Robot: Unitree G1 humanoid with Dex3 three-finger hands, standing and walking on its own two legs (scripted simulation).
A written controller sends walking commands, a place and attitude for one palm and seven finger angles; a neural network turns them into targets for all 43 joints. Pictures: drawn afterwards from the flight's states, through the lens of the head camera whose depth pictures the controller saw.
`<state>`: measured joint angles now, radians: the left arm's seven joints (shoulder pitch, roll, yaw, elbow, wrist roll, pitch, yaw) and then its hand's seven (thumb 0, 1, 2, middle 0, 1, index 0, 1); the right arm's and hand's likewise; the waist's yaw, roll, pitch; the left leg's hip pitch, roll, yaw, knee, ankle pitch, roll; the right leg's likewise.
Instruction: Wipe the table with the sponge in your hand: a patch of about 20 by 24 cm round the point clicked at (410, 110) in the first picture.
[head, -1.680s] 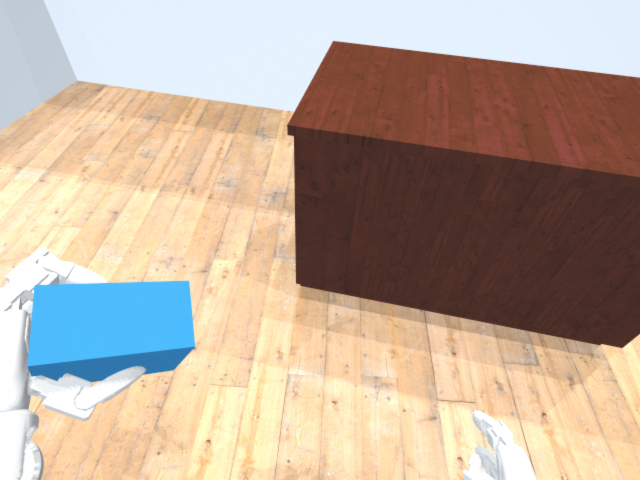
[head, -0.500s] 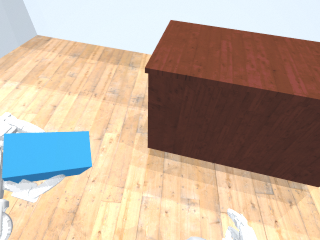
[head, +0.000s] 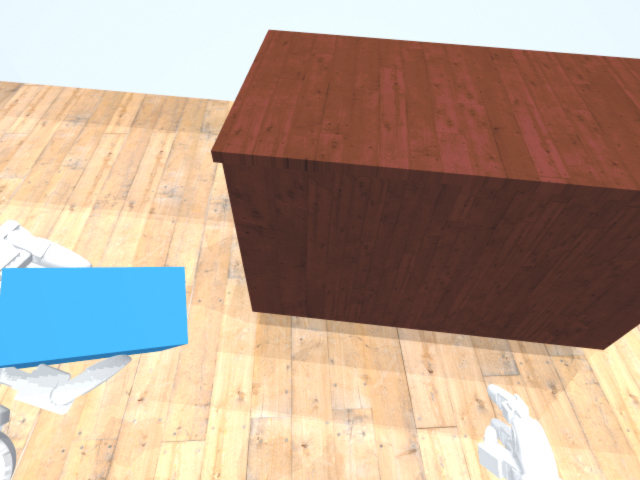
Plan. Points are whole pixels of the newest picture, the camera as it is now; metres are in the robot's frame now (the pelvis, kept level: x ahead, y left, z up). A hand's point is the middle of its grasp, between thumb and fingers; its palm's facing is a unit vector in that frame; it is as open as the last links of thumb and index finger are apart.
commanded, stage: turn to face it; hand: left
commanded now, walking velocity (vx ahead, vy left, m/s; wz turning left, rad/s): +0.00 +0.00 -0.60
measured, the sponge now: (123, 316) +0.22 +0.20 +0.17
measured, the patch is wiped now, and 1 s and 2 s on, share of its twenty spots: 0.00 0.00 0.00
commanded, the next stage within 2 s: take the last steps up to it in 0.78 s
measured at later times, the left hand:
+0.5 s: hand (239, 287) +0.25 +0.10 +0.18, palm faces +0.07 -0.84 -0.54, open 10.7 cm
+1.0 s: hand (269, 358) +0.19 +0.07 +0.18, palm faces +0.04 -0.91 -0.42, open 10.7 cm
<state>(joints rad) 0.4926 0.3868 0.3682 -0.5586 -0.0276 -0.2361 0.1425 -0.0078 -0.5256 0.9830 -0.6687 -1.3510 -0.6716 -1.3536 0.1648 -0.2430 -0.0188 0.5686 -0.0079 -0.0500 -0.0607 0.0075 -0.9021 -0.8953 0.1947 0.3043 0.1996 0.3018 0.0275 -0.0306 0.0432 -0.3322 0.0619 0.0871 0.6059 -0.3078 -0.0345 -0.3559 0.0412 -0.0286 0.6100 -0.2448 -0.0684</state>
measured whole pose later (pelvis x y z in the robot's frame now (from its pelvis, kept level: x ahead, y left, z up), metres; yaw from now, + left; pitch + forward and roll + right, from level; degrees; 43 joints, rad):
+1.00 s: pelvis -0.11 -0.06 +0.00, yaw -24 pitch -3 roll +0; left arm 0.40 0.34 0.32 -0.43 -0.01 -0.19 0.14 -0.01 -0.53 0.99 -0.67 -1.35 -0.68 -1.35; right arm 0.21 -0.17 0.02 0.61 0.01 -0.08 -0.03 0.01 -0.90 -0.89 0.20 0.30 0.20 0.30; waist 0.02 0.05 0.05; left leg -0.37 0.11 0.04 0.81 -0.42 -0.03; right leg -0.31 0.03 -0.08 0.63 -0.26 -0.07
